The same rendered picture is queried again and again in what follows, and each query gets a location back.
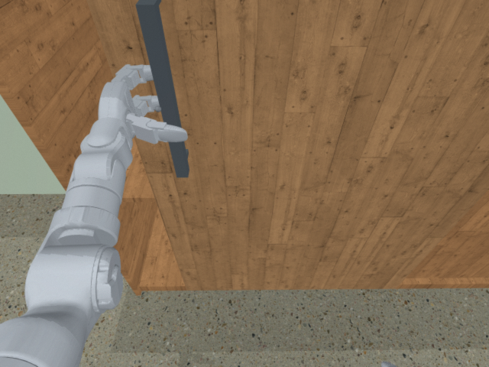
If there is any left robot forearm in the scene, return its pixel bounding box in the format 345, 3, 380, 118
24, 118, 133, 307

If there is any handle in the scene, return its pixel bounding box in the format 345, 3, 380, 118
136, 0, 189, 177

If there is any left robot upper arm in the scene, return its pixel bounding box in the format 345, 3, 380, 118
0, 244, 123, 367

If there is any wardrobe door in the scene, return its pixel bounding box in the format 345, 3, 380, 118
406, 190, 489, 278
86, 0, 489, 291

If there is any robot left hand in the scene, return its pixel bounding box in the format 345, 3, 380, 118
99, 64, 188, 144

